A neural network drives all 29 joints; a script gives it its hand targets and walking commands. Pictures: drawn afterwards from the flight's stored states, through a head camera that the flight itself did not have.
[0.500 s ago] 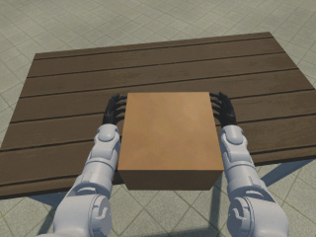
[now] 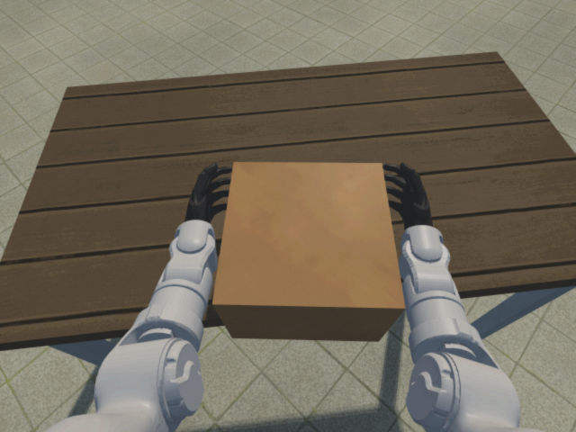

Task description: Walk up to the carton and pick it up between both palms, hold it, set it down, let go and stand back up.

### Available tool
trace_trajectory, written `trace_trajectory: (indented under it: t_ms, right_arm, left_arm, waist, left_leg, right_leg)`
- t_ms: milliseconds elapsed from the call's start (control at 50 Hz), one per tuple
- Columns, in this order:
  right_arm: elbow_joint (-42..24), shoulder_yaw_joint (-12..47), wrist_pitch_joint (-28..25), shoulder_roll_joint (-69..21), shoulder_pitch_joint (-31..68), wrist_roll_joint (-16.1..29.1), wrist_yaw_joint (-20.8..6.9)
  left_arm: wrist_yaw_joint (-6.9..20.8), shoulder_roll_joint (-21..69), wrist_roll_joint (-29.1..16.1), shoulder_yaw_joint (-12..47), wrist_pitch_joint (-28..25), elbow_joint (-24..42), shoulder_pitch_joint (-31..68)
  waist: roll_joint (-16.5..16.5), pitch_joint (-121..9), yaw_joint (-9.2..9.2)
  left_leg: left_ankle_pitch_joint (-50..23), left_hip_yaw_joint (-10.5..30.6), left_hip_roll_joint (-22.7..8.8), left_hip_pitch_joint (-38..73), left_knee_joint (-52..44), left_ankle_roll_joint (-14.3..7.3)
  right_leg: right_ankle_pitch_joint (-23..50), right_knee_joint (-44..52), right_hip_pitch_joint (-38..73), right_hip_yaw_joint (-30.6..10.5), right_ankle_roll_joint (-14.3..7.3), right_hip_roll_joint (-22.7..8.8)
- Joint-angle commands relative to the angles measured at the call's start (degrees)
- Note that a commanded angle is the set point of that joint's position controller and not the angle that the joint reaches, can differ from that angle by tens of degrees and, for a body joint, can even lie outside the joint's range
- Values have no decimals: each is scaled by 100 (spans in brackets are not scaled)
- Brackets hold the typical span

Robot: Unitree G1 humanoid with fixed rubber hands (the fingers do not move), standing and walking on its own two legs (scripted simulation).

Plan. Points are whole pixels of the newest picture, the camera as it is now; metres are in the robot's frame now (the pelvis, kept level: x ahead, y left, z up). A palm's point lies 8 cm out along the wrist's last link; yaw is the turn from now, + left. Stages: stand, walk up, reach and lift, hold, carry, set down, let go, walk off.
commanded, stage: set down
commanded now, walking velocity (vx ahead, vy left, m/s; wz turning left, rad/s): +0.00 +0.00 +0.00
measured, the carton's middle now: (306, 251) +0.37 -0.03 +0.00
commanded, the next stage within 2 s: none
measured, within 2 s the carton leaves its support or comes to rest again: neither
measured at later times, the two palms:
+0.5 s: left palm (201, 215) +0.42 +0.12 +0.03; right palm (414, 218) +0.40 -0.19 +0.03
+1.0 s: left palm (199, 199) +0.45 +0.12 +0.04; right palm (412, 204) +0.42 -0.19 +0.04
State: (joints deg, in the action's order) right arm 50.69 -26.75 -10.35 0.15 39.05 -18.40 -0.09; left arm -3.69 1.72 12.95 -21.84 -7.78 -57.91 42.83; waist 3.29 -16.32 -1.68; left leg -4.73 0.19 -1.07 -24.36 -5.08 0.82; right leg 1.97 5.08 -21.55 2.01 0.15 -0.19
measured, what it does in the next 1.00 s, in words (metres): stands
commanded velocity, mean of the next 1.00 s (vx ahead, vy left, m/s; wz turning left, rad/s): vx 0.00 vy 0.00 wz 0.00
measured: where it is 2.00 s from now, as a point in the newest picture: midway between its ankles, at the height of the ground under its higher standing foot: outside the picture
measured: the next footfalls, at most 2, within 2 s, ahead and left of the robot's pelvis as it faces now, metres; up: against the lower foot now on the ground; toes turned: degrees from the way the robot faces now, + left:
none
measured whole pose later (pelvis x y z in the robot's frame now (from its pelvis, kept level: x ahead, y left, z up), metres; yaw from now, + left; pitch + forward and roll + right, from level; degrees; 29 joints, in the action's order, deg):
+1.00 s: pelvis +0.00 +0.01 +0.00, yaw -2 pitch +29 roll +0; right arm 63.1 -9.0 -7.2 9.1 48.7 1.9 3.2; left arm -8.5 -4.5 -0.1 -10.3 -5.0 -63.5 50.2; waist 2.1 -18.8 -1.3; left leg -1.0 -1.9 -0.7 -33.5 3.5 0.4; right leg 0.1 -1.3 -30.5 -0.2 1.0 -0.7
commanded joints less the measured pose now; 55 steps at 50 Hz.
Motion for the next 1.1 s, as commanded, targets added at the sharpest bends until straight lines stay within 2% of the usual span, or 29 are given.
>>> trace_trajectory:
  t_ms: [0,280,420,520,600,680,720,760,820,860,900,940,1020,1080]
  right_arm:
    - [-191,1350,-141,-2837,3410,-305,-542]
    - [114,860,-204,-2663,3265,-560,-585]
    - [184,848,-123,-2547,3364,-528,-740]
    - [237,933,-67,-2367,3413,-451,-831]
    - [312,974,-62,-1935,3425,-349,-801]
    - [358,898,-137,-1017,3440,-166,-550]
    - [389,888,-177,-246,3442,122,-372]
    - [329,997,-187,549,3646,662,-125]
    - [68,1480,-51,1128,3846,1567,203]
    - [-49,1673,14,1419,3900,1876,317]
    - [-14,1811,42,1683,3927,2083,361]
    - [144,1978,59,1914,3880,2286,374]
    - [540,2318,43,2242,3711,2686,348]
    - [815,2437,-21,2515,3741,2948,282]
  left_arm:
    - [639,2704,220,1218,-437,486,3633]
    - [556,2498,458,996,-501,165,3543]
    - [589,2430,398,1058,-425,139,3455]
    - [634,2288,263,1144,-360,171,3337]
    - [602,1856,115,1115,-346,171,3246]
    - [377,873,-42,896,-417,216,3313]
    - [197,163,-172,710,-426,284,3299]
    - [-48,-566,-409,641,-393,359,3528]
    - [-419,-1075,-891,938,-233,504,3824]
    - [-539,-1196,-1123,1107,-108,652,3824]
    - [-559,-1310,-1311,1213,-2,640,3685]
    - [-521,-1408,-1491,1275,85,492,3464]
    - [-377,-1573,-1839,1324,117,125,3133]
    - [-275,-1816,-2117,1436,44,-7,3149]
  waist:
    - [-442,-3148,-156]
    - [-295,-3072,-128]
    - [-267,-3152,-153]
    - [-321,-3199,-202]
    - [-372,-3218,-226]
    - [-447,-3296,-216]
    - [-476,-3360,-184]
    - [-403,-3709,-138]
    - [-197,-4477,-20]
    - [-147,-4820,11]
    - [-145,-4937,-6]
    - [-190,-4778,-39]
    - [-387,-4146,-86]
    - [-410,-3972,-152]
  left_leg:
    - [-1517,-137,257,1144,400,-222]
    - [-1547,-120,233,1336,549,-183]
    - [-1418,-119,257,1597,632,-96]
    - [-1365,-133,286,1707,655,-37]
    - [-1358,-158,314,1695,680,17]
    - [-1407,-186,353,1476,748,29]
    - [-1485,-208,354,1438,807,59]
    - [-1722,-222,355,1544,1054,141]
    - [-2084,-152,356,1884,1603,306]
    - [-2515,-120,344,2204,1898,371]
    - [-2944,-106,326,2390,2169,422]
    - [-3071,-101,323,2316,2329,460]
    - [-2633,-102,343,1546,2324,501]
    - [-2581,-61,296,1548,2395,573]
  right_leg:
    - [2611,-768,2317,-74,151,183]
    - [1958,-540,1409,-5,86,188]
    - [1719,-524,1166,78,104,237]
    - [1834,-581,1205,123,169,281]
    - [2048,-683,1320,119,222,301]
    - [2314,-868,1518,54,244,265]
    - [2494,-986,1635,-11,235,240]
    - [2658,-1147,1585,-80,190,218]
    - [2816,-1459,1300,-148,125,232]
    - [3079,-1570,1192,-150,130,236]
    - [3352,-1651,1118,-163,151,223]
    - [3622,-1769,1223,-193,174,217]
    - [4138,-2093,1728,-296,227,221]
    - [4044,-2198,1451,-284,287,264]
